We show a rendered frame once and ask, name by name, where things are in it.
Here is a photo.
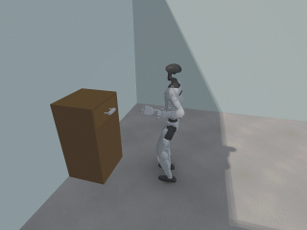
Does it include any left robot thigh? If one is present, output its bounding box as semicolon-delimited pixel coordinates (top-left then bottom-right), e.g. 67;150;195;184
156;126;175;159

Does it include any handle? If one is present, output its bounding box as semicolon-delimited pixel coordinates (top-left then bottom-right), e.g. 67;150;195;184
104;107;116;115

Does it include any cabinet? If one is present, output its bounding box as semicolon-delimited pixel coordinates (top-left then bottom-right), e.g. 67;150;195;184
50;88;123;185

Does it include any robot left hand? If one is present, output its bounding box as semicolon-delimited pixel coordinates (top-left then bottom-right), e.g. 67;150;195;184
141;105;154;116

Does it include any robot left upper arm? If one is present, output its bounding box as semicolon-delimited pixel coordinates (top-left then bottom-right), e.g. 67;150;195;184
165;88;185;119

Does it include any left robot forearm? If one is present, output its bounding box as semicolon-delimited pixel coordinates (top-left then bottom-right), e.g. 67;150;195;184
153;109;184;120

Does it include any drawer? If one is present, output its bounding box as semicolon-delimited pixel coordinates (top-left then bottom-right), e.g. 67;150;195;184
93;96;117;128

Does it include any left robot shin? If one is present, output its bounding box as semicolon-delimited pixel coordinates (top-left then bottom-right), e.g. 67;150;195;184
157;155;172;179

